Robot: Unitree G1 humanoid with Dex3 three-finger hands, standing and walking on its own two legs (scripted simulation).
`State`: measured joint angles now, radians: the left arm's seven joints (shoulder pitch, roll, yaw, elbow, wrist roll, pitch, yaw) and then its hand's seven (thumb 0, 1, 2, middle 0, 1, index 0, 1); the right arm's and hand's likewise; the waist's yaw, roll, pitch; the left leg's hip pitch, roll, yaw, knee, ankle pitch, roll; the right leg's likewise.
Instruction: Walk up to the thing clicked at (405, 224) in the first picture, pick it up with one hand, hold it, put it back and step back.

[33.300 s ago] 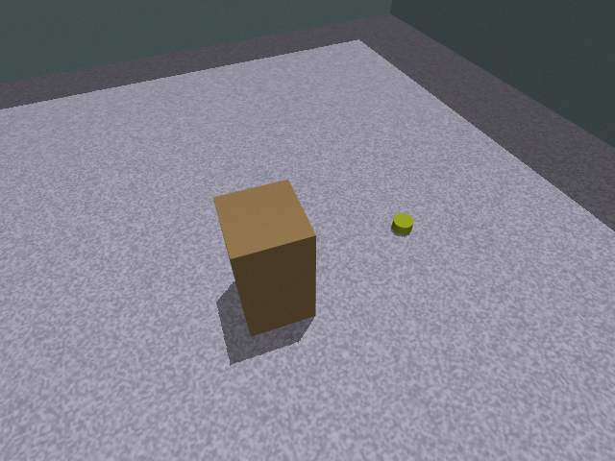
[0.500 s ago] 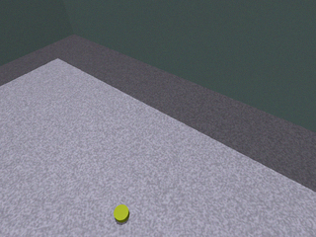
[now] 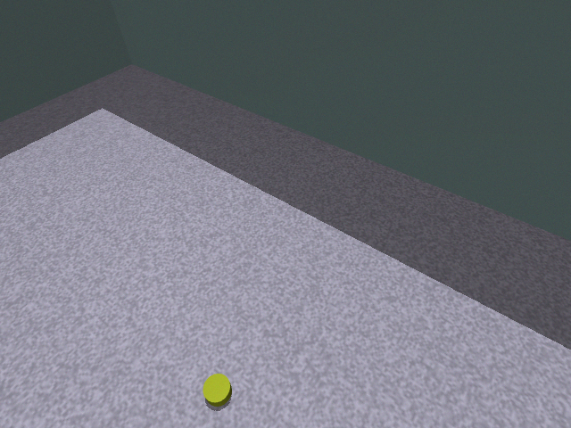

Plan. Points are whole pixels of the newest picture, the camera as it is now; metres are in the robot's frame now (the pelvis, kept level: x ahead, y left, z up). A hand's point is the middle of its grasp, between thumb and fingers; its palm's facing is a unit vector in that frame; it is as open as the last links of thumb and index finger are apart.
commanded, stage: stand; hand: left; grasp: from above
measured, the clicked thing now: (217, 389) +0.41 +0.26 -0.76
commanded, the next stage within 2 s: step back in 0.36 s
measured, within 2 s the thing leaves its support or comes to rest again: neither
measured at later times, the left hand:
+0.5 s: hand out of the picture +0.07 +0.26 -0.16, palm faces +0.03 -0.93 -0.37, open 7.4 cm
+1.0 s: hand out of the picture +0.02 +0.32 -0.18, palm faces -0.07 -0.93 -0.37, open 7.4 cm
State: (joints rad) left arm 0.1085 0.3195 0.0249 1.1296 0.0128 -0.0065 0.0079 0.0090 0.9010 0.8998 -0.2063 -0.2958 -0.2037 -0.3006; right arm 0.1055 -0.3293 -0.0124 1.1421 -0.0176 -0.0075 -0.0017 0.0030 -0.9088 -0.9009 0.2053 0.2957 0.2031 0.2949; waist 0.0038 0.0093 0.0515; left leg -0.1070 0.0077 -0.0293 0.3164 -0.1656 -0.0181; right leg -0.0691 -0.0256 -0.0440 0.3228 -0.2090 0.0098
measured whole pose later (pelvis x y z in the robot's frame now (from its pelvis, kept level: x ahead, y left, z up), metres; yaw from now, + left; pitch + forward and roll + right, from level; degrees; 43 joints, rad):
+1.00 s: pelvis -0.10 +0.06 -0.02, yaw -3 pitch -2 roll -1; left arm 0.12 0.40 0.08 0.88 0.01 0.07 0.02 0.01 0.90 0.90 -0.21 -0.30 -0.20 -0.30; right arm 0.11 -0.34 -0.04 0.86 -0.03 0.02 -0.01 0.00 -0.90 -0.90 0.21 0.30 0.21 0.30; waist -0.01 -0.03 0.21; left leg -0.34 0.00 0.05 0.58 -0.21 0.06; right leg -0.36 0.06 0.12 1.01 -0.52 0.02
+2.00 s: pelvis -0.41 +0.03 -0.02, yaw -4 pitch -2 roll +1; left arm 0.22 0.35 0.08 0.84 0.04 0.06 0.00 0.01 0.90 0.90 -0.21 -0.30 -0.21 -0.30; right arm 0.17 -0.42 -0.06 0.85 0.00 0.05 -0.02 0.00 -0.91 -0.90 0.21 0.30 0.20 0.29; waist 0.02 0.03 0.14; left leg -0.52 -0.11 -0.12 1.13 -0.47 -0.01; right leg -0.30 -0.02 0.03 0.66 -0.32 0.00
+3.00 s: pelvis -0.66 +0.01 -0.02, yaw -1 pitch -3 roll +1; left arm 0.22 0.41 0.08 0.97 0.02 0.01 -0.02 0.01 0.90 0.90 -0.21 -0.30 -0.20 -0.30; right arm 0.24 -0.35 -0.04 0.98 -0.04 -0.01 0.03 0.01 -0.91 -0.90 0.21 0.30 0.21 0.30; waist 0.00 -0.02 0.05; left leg -0.24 -0.01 -0.02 0.57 -0.28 0.01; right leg -0.28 -0.03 -0.01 0.69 -0.44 -0.02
